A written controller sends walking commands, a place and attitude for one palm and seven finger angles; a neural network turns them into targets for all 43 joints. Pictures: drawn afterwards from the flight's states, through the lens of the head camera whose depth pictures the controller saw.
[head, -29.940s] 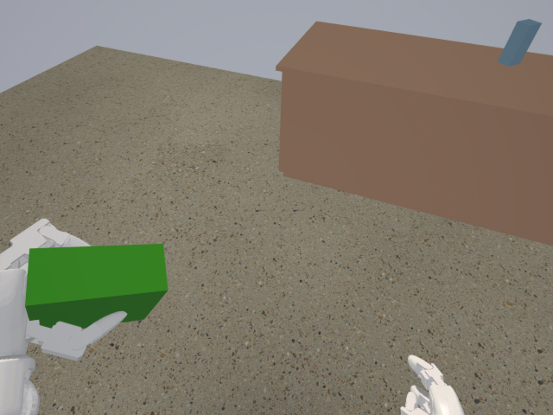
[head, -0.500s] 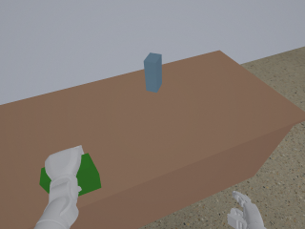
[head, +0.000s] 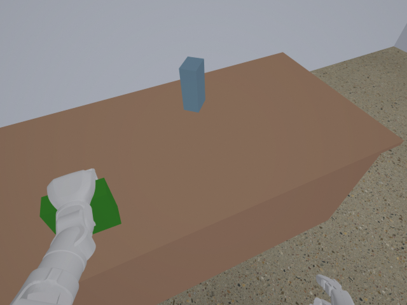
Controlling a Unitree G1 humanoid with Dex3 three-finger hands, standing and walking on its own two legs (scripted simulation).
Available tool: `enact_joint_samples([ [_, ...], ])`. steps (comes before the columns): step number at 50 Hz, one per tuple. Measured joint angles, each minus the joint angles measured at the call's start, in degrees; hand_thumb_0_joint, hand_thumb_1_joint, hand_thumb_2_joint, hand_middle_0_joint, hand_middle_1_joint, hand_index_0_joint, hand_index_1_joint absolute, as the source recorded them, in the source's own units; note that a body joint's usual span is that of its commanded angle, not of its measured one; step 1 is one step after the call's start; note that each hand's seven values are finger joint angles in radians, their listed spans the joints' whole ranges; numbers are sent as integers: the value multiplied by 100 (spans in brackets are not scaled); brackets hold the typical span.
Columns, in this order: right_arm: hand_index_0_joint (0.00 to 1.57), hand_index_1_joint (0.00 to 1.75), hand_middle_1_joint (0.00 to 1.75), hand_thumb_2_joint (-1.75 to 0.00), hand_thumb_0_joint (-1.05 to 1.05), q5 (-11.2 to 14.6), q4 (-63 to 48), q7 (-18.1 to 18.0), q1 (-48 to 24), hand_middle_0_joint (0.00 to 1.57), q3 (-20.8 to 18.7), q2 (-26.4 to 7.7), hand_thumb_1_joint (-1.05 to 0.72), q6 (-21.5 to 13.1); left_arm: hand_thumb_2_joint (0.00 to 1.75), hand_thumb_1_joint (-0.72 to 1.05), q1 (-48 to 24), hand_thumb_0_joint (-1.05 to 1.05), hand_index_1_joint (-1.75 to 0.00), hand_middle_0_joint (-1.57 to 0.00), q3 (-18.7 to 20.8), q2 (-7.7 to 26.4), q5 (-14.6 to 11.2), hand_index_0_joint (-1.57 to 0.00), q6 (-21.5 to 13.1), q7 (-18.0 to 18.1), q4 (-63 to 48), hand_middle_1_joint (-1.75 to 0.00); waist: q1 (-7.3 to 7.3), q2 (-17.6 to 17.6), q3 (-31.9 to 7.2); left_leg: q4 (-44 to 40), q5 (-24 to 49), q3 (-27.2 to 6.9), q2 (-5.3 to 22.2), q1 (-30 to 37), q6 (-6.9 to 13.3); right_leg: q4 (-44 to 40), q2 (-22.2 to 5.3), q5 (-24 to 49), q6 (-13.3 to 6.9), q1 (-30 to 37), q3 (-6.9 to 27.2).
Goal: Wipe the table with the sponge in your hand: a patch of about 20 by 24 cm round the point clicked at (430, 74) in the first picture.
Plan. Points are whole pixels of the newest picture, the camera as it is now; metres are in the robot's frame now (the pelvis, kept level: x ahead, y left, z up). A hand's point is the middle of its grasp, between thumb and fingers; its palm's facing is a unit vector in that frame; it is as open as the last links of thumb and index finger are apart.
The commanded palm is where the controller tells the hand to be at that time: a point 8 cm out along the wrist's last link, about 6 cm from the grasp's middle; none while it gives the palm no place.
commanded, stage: wipe forward along the first lane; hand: left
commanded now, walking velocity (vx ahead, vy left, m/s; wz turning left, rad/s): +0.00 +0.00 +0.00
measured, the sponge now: (87, 216) +0.31 +0.31 -0.05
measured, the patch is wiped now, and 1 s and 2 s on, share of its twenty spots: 0.30 0.40 0.45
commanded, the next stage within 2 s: slide across to the middle lane in 1.12 s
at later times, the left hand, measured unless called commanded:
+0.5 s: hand (77, 188) +0.35 +0.33 -0.01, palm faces -0.11 +0.00 -0.99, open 9.7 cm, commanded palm +0.34 +0.32 +0.03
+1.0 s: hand (75, 169) +0.41 +0.36 -0.01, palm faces -0.12 +0.02 -0.99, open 9.7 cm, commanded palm +0.39 +0.34 +0.03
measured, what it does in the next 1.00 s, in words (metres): stands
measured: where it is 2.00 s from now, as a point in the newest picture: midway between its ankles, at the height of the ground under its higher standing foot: outside the picture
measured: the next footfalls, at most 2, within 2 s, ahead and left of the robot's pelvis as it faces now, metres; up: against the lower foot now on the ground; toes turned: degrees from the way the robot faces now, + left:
none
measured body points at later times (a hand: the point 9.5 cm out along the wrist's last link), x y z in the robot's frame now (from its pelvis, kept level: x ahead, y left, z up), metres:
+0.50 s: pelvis -0.01 +0.02 -0.01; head +0.04 +0.01 +0.44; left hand +0.36 +0.33 +0.05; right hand +0.12 -0.25 -0.13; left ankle +0.03 +0.11 -0.72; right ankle +0.01 -0.08 -0.72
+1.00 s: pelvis +0.00 +0.04 -0.02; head +0.07 +0.05 +0.43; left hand +0.41 +0.36 +0.05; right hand +0.08 -0.23 -0.14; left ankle +0.03 +0.11 -0.72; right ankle +0.01 -0.08 -0.72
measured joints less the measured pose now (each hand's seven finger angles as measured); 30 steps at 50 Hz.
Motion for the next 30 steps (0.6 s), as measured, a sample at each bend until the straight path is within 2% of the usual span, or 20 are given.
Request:
enact_joint_samples([
  [15, 20, 30, 30, -90, 1, 6, 0, 48, 292, 20, -54, -50, -91, 5, 109, -49, -614, 1, -137, -77, 250, 324, 42, -78, -297, 35, 729, -135, -170, -5, -92, 283, -74, 15, 30, -478, 47, 165, 29, -3, 49, -431, 8],
  [30, 20, 30, 30, -90, 1, -7, -3, 110, 358, 20, 23, 53, -90, -14, 110, -50, -1484, 1, -137, -77, 257, 517, 165, -78, -439, 132, 1607, -135, -285, -41, -121, 501, -83, -21, -16, -879, 131, 281, -14, 14, 133, -761, -41],
])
